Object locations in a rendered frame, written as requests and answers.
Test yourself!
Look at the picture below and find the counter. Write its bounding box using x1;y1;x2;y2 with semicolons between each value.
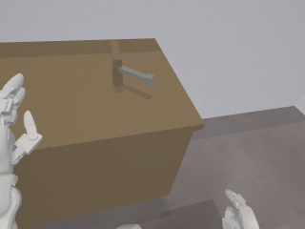
0;38;205;229

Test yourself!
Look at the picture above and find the tap lever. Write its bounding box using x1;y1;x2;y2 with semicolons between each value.
118;66;154;86

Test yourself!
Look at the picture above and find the robot left hand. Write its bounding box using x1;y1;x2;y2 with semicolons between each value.
0;73;43;175

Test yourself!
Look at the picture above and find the left robot forearm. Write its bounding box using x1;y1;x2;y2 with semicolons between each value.
0;174;22;229

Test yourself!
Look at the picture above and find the robot right hand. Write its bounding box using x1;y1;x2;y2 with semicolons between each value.
222;189;260;229

